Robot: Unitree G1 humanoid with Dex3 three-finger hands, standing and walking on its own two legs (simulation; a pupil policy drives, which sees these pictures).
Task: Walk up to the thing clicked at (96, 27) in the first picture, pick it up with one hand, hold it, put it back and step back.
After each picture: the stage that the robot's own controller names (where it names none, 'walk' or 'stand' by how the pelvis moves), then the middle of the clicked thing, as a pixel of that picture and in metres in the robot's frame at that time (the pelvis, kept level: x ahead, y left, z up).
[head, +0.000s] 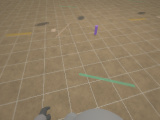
stand; (95, 30) +2.18 -0.16 -0.66
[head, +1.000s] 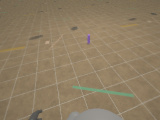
walk; (88, 39) +2.04 +0.18 -0.64
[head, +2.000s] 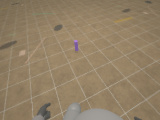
walk; (76, 45) +1.36 +0.36 -0.65
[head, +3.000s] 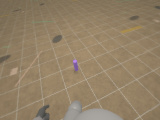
walk; (75, 65) +0.89 +0.29 -0.65
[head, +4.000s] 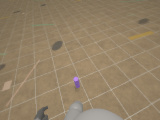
walk; (76, 82) +0.55 +0.23 -0.65
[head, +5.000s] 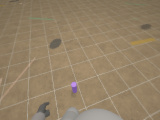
stand; (74, 87) +0.45 +0.19 -0.64
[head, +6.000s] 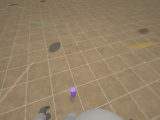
stand; (73, 92) +0.42 +0.18 -0.66
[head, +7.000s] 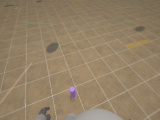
stand; (72, 92) +0.42 +0.19 -0.66
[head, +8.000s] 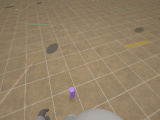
stand; (72, 92) +0.42 +0.20 -0.66
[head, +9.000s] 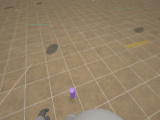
stand; (72, 93) +0.41 +0.20 -0.66
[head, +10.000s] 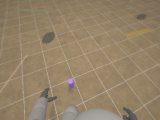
go down; (71, 83) +0.43 +0.20 -0.63
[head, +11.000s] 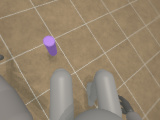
go down; (51, 47) +0.48 +0.27 -0.23
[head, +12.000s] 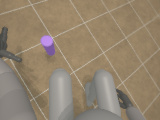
close in; (49, 47) +0.47 +0.27 -0.23
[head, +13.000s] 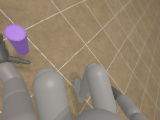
close; (20, 43) +0.46 +0.31 -0.16
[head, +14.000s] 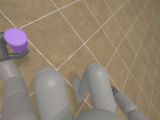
lift; (19, 45) +0.43 +0.31 -0.16
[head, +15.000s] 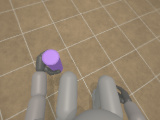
lift; (55, 64) +0.33 +0.24 -0.02
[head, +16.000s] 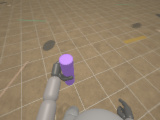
hold; (68, 72) +0.32 +0.14 +0.07
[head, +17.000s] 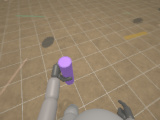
hold; (67, 72) +0.32 +0.15 +0.03
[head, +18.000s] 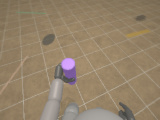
hold; (70, 73) +0.32 +0.13 +0.02
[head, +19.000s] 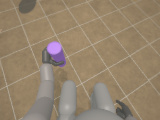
crouch; (58, 56) +0.42 +0.20 -0.04
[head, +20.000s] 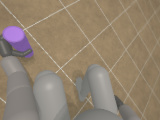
lower; (22, 45) +0.44 +0.30 -0.17
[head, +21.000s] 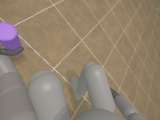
lower; (11, 43) +0.45 +0.31 -0.17
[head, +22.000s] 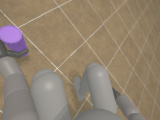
lower; (17, 45) +0.44 +0.31 -0.16
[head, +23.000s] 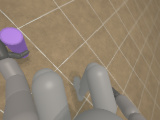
lower; (18, 46) +0.43 +0.31 -0.16
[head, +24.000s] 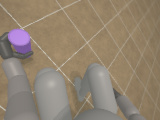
loosen; (23, 47) +0.42 +0.30 -0.16
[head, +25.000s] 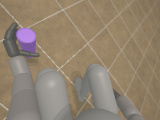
withdraw; (28, 46) +0.44 +0.28 -0.17
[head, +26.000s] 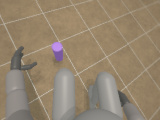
walk; (58, 53) +0.45 +0.25 -0.23
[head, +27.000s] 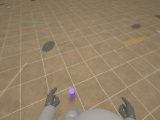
stand; (72, 94) +0.39 +0.16 -0.58
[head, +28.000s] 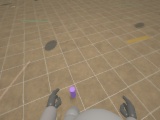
stand; (72, 92) +0.40 +0.18 -0.60
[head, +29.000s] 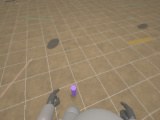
stand; (73, 91) +0.41 +0.17 -0.61
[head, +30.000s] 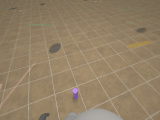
walk; (75, 93) +0.42 +0.16 -0.66
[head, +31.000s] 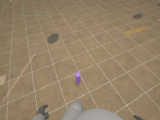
walk; (78, 78) +0.56 +0.16 -0.64
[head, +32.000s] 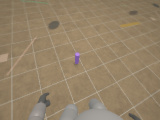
walk; (77, 58) +0.87 +0.14 -0.64
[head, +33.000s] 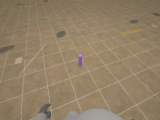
stand; (80, 59) +1.04 +0.17 -0.64
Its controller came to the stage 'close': yes
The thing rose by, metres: 0.68
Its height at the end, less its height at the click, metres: +0.00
